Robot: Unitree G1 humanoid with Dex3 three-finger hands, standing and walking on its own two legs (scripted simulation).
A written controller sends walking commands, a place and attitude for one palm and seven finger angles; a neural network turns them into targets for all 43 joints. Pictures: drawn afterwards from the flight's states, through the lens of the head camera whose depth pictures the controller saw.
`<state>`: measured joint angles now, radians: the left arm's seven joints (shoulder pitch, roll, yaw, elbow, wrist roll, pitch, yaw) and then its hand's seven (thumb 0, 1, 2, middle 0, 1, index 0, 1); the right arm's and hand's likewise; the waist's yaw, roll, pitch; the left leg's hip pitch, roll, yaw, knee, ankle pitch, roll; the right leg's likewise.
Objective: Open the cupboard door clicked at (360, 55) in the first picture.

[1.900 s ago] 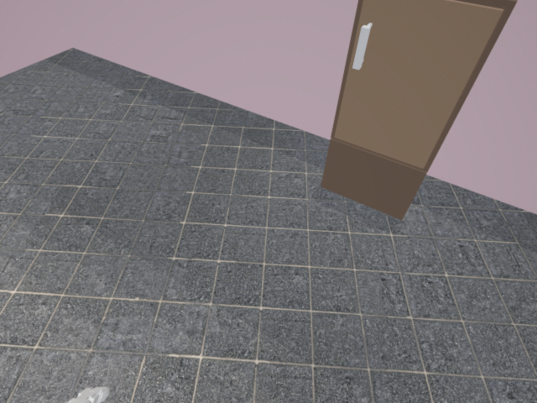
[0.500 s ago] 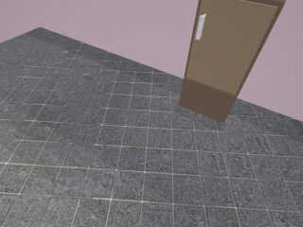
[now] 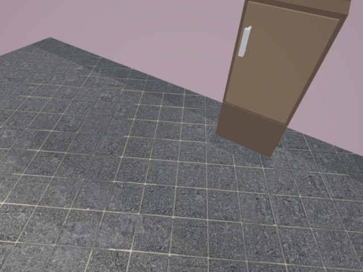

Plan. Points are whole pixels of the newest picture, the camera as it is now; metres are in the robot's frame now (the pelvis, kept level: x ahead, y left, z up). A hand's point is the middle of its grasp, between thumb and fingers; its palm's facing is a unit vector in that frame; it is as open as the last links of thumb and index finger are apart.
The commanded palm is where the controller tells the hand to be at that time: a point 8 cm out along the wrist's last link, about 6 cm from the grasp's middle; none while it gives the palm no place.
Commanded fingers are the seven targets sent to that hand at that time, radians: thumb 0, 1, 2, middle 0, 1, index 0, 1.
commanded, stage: walk to a spot facing it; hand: left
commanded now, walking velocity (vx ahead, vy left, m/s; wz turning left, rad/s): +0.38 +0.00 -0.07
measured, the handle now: (245, 41) +1.19 -0.26 +0.01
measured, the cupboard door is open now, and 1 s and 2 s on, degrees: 0 0 0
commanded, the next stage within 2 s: turn to face it in 0.56 s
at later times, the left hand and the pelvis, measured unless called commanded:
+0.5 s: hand (142, 210) +0.34 +0.14 -0.19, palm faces -0.12 -0.98 -0.18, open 7.4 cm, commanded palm none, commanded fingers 0.00 0.90 0.90 -0.20 -0.30 -0.20 -0.30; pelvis +0.20 -0.02 -0.03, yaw -5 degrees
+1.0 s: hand (130, 200) +0.37 +0.19 -0.19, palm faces -0.09 -0.99 -0.13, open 7.4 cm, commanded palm none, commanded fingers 0.00 0.90 0.90 -0.20 -0.30 -0.20 -0.30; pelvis +0.37 +0.01 +0.00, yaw -12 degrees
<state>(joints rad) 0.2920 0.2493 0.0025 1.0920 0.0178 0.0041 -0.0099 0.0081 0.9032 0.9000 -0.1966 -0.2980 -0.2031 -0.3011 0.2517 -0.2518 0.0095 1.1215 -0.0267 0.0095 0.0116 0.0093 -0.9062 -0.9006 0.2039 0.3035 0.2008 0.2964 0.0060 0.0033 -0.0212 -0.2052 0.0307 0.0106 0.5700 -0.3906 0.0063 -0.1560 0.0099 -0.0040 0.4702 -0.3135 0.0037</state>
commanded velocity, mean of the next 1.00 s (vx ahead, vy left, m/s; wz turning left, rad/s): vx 0.21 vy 0.00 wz -0.24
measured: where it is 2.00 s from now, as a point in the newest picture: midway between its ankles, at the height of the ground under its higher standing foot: (189, 247)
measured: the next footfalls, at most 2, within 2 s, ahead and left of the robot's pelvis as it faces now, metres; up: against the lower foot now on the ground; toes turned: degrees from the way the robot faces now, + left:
right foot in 0.46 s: +0.33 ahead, -0.12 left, +0.00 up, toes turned -12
left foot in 0.88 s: +0.48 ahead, +0.10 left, +0.00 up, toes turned +2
